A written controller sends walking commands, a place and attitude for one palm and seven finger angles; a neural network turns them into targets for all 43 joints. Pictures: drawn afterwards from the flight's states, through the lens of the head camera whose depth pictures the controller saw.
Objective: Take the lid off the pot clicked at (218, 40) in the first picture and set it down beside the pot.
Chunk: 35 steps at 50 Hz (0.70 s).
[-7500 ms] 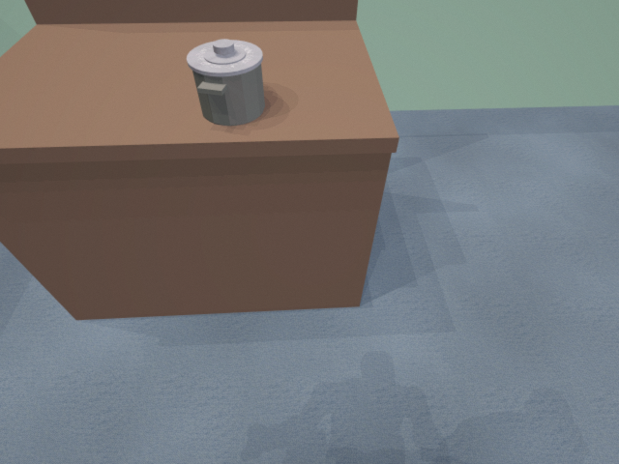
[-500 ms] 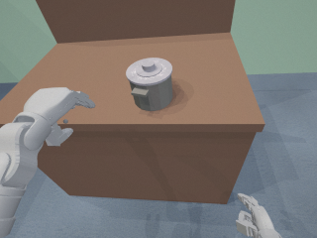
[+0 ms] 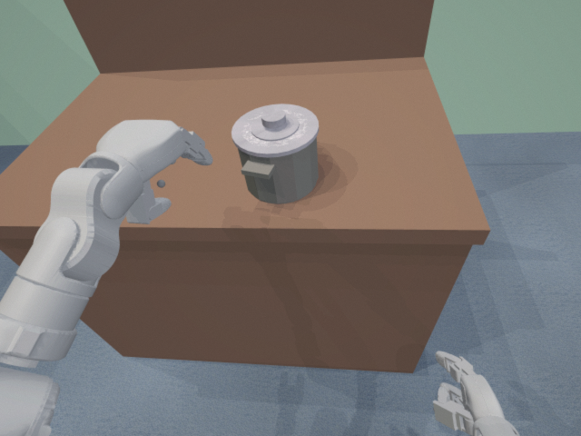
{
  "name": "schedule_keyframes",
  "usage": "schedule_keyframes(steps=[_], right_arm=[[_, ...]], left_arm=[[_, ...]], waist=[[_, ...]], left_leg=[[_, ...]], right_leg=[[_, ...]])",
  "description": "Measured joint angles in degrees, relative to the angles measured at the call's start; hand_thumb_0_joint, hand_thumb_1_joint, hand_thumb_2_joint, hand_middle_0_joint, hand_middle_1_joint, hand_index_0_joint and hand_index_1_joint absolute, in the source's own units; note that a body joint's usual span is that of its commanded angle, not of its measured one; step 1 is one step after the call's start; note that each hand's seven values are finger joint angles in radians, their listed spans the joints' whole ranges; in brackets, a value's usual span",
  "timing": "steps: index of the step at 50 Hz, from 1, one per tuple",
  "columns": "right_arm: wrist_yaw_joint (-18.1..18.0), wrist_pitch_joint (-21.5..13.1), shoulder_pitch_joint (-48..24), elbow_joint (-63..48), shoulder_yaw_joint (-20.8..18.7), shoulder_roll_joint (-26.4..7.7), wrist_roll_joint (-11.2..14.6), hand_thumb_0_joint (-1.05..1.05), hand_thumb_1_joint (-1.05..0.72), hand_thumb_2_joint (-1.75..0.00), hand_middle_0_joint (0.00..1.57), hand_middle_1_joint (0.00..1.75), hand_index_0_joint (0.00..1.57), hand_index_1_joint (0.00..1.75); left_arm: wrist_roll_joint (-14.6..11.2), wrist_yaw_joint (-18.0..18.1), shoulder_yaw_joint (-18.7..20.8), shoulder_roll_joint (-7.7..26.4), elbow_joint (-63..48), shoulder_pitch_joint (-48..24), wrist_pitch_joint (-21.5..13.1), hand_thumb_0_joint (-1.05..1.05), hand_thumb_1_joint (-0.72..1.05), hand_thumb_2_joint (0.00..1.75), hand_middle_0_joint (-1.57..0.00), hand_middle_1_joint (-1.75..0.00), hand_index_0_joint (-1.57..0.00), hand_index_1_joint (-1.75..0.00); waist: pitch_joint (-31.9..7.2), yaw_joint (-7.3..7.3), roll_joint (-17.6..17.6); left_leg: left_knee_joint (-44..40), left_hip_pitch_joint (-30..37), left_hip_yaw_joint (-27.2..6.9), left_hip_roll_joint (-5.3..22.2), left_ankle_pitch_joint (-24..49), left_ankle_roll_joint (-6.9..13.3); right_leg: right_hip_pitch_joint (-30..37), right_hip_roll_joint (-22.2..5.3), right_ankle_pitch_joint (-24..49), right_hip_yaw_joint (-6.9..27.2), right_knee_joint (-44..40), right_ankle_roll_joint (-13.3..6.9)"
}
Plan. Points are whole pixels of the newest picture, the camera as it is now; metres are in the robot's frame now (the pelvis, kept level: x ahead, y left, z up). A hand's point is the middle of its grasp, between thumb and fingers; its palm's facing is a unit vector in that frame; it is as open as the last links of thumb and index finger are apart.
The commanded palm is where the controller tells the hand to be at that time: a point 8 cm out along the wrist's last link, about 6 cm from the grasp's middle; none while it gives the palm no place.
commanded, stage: move the open hand above the knob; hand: left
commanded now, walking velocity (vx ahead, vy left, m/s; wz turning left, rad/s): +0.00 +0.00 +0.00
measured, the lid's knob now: (273, 118) +0.59 +0.11 +0.14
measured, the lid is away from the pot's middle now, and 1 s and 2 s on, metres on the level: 0.00 0.00 0.00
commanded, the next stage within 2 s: none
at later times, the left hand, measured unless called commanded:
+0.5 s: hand (209, 151) +0.42 +0.17 +0.19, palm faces -0.21 -0.05 -0.98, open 9.9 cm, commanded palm +0.41 +0.17 +0.27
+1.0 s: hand (247, 103) +0.51 +0.13 +0.21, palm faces -0.22 -0.06 -0.97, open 9.9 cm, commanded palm +0.50 +0.14 +0.27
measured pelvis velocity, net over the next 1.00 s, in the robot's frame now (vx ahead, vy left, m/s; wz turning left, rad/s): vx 0.04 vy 0.00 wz -0.03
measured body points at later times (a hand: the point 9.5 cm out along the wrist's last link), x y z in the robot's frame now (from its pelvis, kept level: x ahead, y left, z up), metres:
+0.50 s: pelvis +0.02 -0.01 +0.00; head +0.03 -0.06 +0.45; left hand +0.43 +0.17 +0.25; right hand +0.21 -0.24 -0.12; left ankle +0.05 +0.09 -0.75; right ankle +0.03 -0.12 -0.75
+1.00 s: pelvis +0.04 +0.00 +0.00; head +0.07 -0.03 +0.45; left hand +0.52 +0.13 +0.27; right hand +0.16 -0.25 -0.13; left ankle +0.05 +0.09 -0.75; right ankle +0.03 -0.12 -0.75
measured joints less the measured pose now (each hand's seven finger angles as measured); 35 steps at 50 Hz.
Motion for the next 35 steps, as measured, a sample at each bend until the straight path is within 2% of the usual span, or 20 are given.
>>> schedule_keyframes(steps=[2,5,8,11,14,16,20,24,28,32,35], right_arm=[[0.42,0.40,-0.35,0.47,0.02,0.11,0.00,0.01,-0.91,-0.90,0.20,0.29,0.20,0.30],[1.41,1.46,0.03,-0.10,-0.23,0.17,0.33,0.01,-0.91,-0.90,0.20,0.29,0.20,0.30],[2.28,1.99,1.05,-1.01,-0.57,-0.19,0.79,0.01,-0.91,-0.90,0.20,0.29,0.20,0.30],[2.07,2.18,1.13,-0.97,-0.36,-0.46,0.55,0.01,-0.91,-0.90,0.20,0.29,0.20,0.30],[1.28,1.60,0.73,0.00,-0.10,-0.36,0.17,0.01,-0.91,-0.90,0.20,0.29,0.20,0.30],[1.15,1.43,0.60,0.39,-0.06,-0.16,0.11,0.01,-0.91,-0.90,0.20,0.29,0.20,0.30],[1.97,1.65,1.65,0.26,-0.56,-0.12,0.28,0.01,-0.91,-0.90,0.20,0.29,0.20,0.30],[2.36,2.77,2.23,0.09,-0.54,-0.50,0.73,0.01,-0.91,-0.90,0.20,0.29,0.20,0.30],[1.15,2.00,1.74,0.48,-0.17,-0.30,0.43,0.01,-0.91,-0.90,0.20,0.29,0.20,0.30],[0.26,0.41,2.30,1.06,-0.08,0.26,-0.04,0.01,-0.91,-0.90,0.20,0.29,0.20,0.30],[0.67,1.08,2.93,1.66,-0.02,0.44,0.37,0.01,-0.91,-0.90,0.20,0.29,0.20,0.30]], left_arm=[[0.26,0.53,0.96,-0.28,2.79,-2.36,0.39,0.00,-0.32,1.54,-0.88,-0.08,-0.88,-0.08],[0.94,0.43,2.26,-1.09,6.70,-4.72,2.98,0.00,-0.32,1.54,-0.88,-0.08,-0.88,-0.08],[1.21,-0.54,1.01,-3.01,6.35,-4.04,5.30,0.00,-0.32,1.54,-0.87,-0.08,-0.87,-0.08],[1.33,-1.61,-1.41,-4.01,4.60,-2.91,4.85,0.00,-0.32,1.54,-0.87,-0.08,-0.87,-0.08],[1.88,-1.72,-3.52,-3.43,6.78,-6.12,3.64,0.00,-0.32,1.54,-0.88,-0.08,-0.87,-0.08],[1.86,-1.05,-3.15,-3.19,9.81,-9.36,3.72,0.00,-0.32,1.54,-0.88,-0.08,-0.88,-0.08],[2.05,-0.46,-1.65,-4.30,13.71,-13.08,6.50,0.00,-0.32,1.54,-0.88,-0.08,-0.88,-0.08],[3.01,-1.63,-3.74,-6.51,15.66,-12.76,8.30,0.00,-0.32,1.54,-0.87,-0.08,-0.87,-0.08],[3.05,-3.04,-6.58,-6.60,17.16,-14.37,7.35,0.00,-0.32,1.54,-0.87,-0.08,-0.87,-0.08],[2.68,-1.56,-6.07,-6.55,20.46,-19.49,5.17,0.00,-0.31,1.54,-0.88,-0.08,-0.88,-0.08],[3.86,-0.30,-5.93,-7.81,27.62,-24.20,7.08,0.00,-0.32,1.54,-0.88,-0.08,-0.88,-0.08]], waist=[[-0.60,-0.32,0.11],[-1.34,-0.83,0.26],[-1.73,-1.13,0.64],[-1.34,-1.51,0.77],[-0.68,-1.64,0.47],[-0.59,-1.77,0.18],[-1.96,-1.76,0.19],[-2.84,-2.17,0.50],[-1.55,-3.01,-0.06],[-1.65,-3.30,-0.98],[-2.71,-3.61,-1.55]], left_leg=[[-0.02,-0.24,0.14,0.17,-0.17,-0.08],[-0.23,-0.59,0.42,0.34,-0.32,-0.19],[-0.19,-0.74,0.40,0.36,-0.61,-0.18],[0.11,-0.49,0.42,0.39,-1.07,-0.18],[0.32,-0.28,0.43,0.52,-1.38,-0.31],[0.29,-0.43,0.43,0.62,-1.40,-0.44],[0.03,-1.02,0.53,0.68,-1.46,-0.56],[0.48,-1.14,0.44,0.61,-2.08,-0.48],[0.61,-0.74,0.45,0.65,-2.33,-0.43],[0.46,-0.88,0.54,0.70,-2.41,-0.48],[0.17,-1.42,0.63,0.61,-2.40,-0.49]], right_leg=[[-0.22,0.17,0.02,0.16,-0.25,-0.02],[-0.74,0.35,-0.01,0.47,-0.36,0.00],[-0.83,0.38,-0.28,0.46,-0.40,-0.01],[-0.61,0.41,-0.75,0.49,-0.10,-0.02],[-0.44,0.54,-1.05,0.51,0.15,-0.18],[-0.67,0.64,-1.14,0.52,0.25,-0.32],[-1.41,0.71,-1.29,0.64,0.24,-0.41],[-1.42,0.64,-1.85,0.57,0.51,-0.27],[-0.99,0.69,-2.05,0.59,0.56,-0.29],[-1.16,0.75,-2.05,0.70,0.39,-0.37],[-1.85,0.67,-2.14,0.81,0.36,-0.30]])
